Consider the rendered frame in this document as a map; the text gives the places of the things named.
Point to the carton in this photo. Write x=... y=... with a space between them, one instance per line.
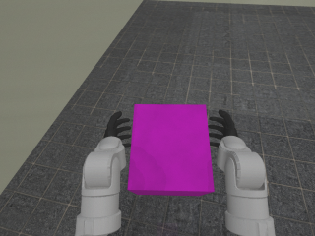
x=170 y=151

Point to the robot right hand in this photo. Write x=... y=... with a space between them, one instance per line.
x=228 y=128

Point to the robot left hand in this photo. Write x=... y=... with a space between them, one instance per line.
x=113 y=131

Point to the robot left forearm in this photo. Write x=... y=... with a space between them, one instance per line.
x=100 y=214

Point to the robot right forearm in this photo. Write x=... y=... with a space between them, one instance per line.
x=246 y=189

